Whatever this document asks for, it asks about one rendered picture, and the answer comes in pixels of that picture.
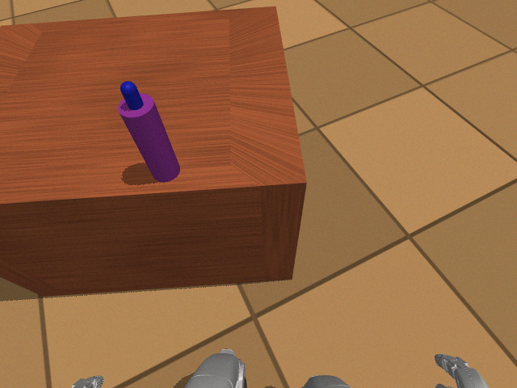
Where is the bottle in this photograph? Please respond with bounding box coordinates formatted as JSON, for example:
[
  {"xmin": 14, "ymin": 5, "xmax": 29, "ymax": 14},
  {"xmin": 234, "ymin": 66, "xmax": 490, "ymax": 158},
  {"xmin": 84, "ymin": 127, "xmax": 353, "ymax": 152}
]
[{"xmin": 118, "ymin": 81, "xmax": 180, "ymax": 182}]

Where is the right robot hand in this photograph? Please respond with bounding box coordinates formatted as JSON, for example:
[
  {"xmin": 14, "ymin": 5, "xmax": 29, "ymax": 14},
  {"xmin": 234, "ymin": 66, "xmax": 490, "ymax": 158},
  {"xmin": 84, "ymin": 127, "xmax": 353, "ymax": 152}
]
[{"xmin": 435, "ymin": 354, "xmax": 489, "ymax": 388}]

